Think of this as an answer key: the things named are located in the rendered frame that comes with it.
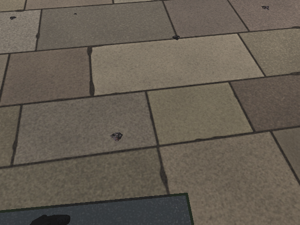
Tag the robot left hand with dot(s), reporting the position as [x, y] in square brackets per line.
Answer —
[52, 220]

